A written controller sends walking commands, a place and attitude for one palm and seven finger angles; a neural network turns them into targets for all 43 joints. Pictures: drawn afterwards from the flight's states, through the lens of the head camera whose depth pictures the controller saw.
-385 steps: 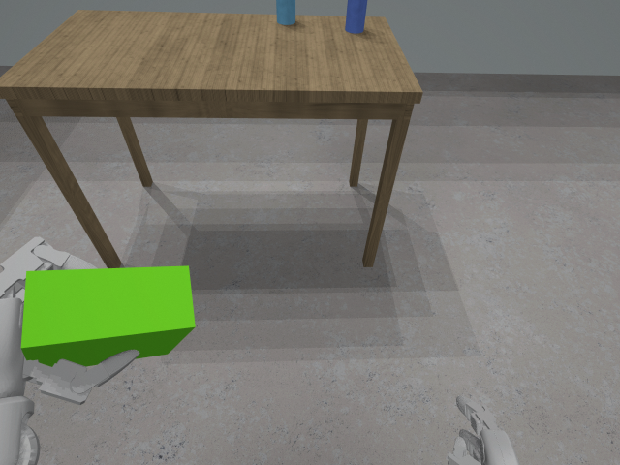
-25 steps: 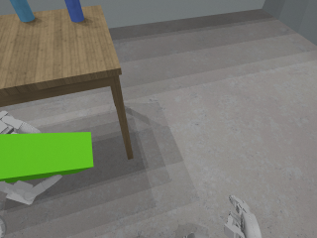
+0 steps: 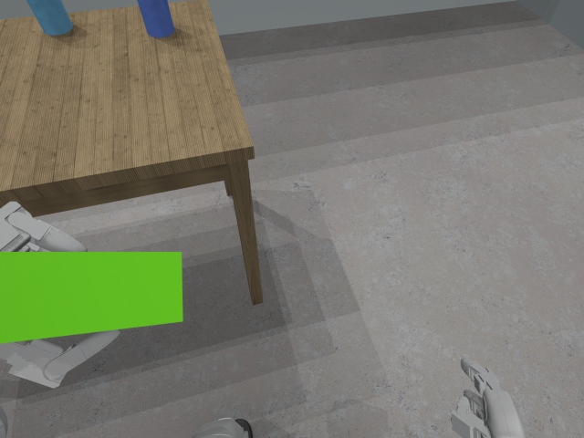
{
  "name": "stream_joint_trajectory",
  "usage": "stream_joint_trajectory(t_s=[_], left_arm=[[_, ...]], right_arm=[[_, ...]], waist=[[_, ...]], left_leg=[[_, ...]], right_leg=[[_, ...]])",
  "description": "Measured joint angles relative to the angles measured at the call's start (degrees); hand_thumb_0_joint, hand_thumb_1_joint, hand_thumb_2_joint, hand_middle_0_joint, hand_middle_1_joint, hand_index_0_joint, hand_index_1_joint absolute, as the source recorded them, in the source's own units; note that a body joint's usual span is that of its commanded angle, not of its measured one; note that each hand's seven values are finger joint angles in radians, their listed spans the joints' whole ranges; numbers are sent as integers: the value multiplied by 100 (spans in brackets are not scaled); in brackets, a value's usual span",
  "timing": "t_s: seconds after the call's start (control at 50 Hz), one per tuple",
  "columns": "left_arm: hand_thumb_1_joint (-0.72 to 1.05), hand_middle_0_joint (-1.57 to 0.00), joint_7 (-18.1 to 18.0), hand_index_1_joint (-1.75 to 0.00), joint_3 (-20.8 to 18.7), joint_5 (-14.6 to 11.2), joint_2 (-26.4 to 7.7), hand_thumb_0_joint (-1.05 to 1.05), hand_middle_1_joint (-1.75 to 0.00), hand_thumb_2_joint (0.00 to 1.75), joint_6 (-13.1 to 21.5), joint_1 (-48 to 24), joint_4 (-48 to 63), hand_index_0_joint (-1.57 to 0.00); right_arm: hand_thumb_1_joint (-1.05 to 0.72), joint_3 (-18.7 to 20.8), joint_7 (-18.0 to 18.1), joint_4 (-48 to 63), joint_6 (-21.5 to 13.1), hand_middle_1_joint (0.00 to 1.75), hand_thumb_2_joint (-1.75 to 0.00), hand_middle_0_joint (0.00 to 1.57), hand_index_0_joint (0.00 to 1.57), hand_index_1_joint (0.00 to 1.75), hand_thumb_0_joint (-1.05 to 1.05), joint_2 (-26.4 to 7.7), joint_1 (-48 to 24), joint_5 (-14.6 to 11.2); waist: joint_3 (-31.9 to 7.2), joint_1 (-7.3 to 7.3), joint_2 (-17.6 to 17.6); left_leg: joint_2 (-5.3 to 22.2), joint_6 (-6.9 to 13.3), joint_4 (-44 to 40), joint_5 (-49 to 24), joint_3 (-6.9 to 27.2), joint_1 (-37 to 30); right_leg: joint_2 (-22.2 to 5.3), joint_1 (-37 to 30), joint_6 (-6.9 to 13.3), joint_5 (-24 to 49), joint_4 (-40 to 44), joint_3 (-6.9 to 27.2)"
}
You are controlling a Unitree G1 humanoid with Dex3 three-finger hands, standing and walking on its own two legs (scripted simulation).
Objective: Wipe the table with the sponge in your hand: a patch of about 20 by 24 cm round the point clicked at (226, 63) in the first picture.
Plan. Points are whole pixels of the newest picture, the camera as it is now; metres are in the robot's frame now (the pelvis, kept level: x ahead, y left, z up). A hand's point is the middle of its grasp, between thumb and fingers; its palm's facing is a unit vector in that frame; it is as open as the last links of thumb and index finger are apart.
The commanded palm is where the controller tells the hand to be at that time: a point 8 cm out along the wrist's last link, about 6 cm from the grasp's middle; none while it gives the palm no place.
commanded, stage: take the last steps up to it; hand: left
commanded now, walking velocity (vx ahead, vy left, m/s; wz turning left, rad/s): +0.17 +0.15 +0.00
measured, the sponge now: (115, 293) +0.23 +0.18 +0.15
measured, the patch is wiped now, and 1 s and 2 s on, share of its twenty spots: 0.00 0.00 0.00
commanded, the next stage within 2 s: come to a stop and stand still in 0.14 s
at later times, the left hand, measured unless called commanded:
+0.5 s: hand (35, 240) +0.27 +0.27 +0.17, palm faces +0.39 -0.79 -0.47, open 10.4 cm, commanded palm +0.21 +0.30 +0.18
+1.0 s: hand out of the picture +0.21 +0.30 +0.14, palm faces +0.24 -0.87 -0.42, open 10.4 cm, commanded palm +0.16 +0.35 +0.18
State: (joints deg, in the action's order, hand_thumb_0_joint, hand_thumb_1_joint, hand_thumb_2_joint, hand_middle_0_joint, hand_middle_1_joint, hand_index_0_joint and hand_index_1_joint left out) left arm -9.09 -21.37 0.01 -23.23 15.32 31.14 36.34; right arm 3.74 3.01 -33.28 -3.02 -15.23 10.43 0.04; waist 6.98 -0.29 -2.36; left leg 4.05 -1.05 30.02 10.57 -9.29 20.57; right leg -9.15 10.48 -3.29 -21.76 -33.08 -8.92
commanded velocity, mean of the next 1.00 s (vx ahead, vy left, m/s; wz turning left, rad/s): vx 0.00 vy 0.01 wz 0.01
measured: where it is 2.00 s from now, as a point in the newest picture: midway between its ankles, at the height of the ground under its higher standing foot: outside the picture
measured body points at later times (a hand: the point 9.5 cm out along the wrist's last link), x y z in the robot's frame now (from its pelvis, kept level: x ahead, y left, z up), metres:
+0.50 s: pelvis +0.05 +0.03 +0.00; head +0.07 +0.00 +0.45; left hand +0.24 +0.31 +0.20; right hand +0.21 -0.18 -0.11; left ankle +0.06 +0.14 -0.72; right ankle +0.06 -0.05 -0.73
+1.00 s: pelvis -0.01 +0.08 +0.00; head +0.00 +0.09 +0.45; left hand +0.19 +0.34 +0.16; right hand +0.13 -0.14 -0.08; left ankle +0.04 +0.17 -0.73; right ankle +0.06 -0.04 -0.73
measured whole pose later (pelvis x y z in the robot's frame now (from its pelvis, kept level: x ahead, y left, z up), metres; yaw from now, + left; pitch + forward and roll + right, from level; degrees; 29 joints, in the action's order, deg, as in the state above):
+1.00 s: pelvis -0.01 +0.08 +0.00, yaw -3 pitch -4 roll +0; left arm -4.4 -15.6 0.2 -20.4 12.4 28.3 24.0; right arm -1.8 0.0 -32.4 -8.2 -10.4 16.1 -1.1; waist 4.2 0.3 -1.4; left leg -0.3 2.9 29.3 12.5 -7.0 13.5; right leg -2.4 17.2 0.1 -12.9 -31.0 -2.9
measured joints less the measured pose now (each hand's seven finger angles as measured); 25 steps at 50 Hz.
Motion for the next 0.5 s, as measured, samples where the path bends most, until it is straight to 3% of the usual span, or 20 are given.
stream_joint_trajectory(t_s=[0.04, 0.08, 0.14, 0.24, 0.3, 0.38, 0.44, 0.5], left_arm=[[-52, -70, -51, -137, -168, -33, -170, -1, -138, 101, 53, -171, -20, -71], [-52, -70, -69, -137, -253, -22, -280, -1, -138, 101, 72, -438, -280, -71], [-52, -70, -24, -137, -323, -54, -302, -1, -138, 101, -41, -595, -584, -71], [-52, -70, 53, -137, -141, -124, -2, -1, -138, 101, -150, -311, -380, -71], [-52, -70, 86, -137, 32, -144, 59, -1, -138, 101, -189, -144, -247, -71], [-52, -70, 72, -137, -23, -173, -86, -1, -138, 101, -301, -114, -368, -71], [-52, -70, 55, -137, 20, -149, 74, -1, -138, 101, -400, -311, -737, -71], [-52, -70, 32, -137, 82, -186, 224, -1, -138, 101, -483, -454, -985, -71]], right_arm=[[-91, 81, 46, 25, -13, 30, -90, 19, 20, 30, 1, 144, -77, -39], [-91, 33, 32, -5, -21, 30, -90, 19, 20, 30, 1, 365, -162, -57], [-91, -173, -57, -61, -75, 30, -90, 19, 20, 30, 1, 643, -160, -90], [-91, -429, -148, -105, -242, 30, -90, 20, 20, 30, 1, 852, 25, -105], [-91, -533, -114, -166, -287, 30, -90, 20, 21, 30, 1, 860, 122, -69], [-91, -652, -55, -224, -210, 30, -90, 20, 21, 30, 1, 842, 159, -38], [-91, -653, -24, -285, -98, 30, -90, 20, 21, 30, 1, 667, 76, -49], [-91, -591, -45, -283, -48, 30, -90, 20, 21, 30, 1, 537, 5, -86]], waist=[[-8, -22, -95], [-23, -41, -119], [-189, -82, -45], [-345, -33, 134], [-347, 23, 247], [-323, 112, 264], [-273, 101, 581], [-302, 86, 533]], left_leg=[[-84, 163, 176, -30, -103, -61], [-63, 277, 429, 250, -124, -50], [-5, 316, 313, 312, -104, -121], [-53, 378, 1, 264, -144, -287], [-132, 386, -44, 296, -124, -360], [-219, 322, 116, 434, -143, -419], [-40, 238, 338, 574, -31, -426], [-138, 5, 844, 973, 269, -279]], right_leg=[[-79, 349, 67, -536, -1036, 253], [154, 857, 167, -1095, -2395, 530], [370, 1440, 158, -957, -3294, 395], [415, 1605, 95, -335, -2365, 100], [521, 1319, 83, -196, -1466, 59], [712, 691, 106, 311, -137, 72], [929, 442, 613, 606, 189, -44], [909, 480, 752, 575, 127, 11]])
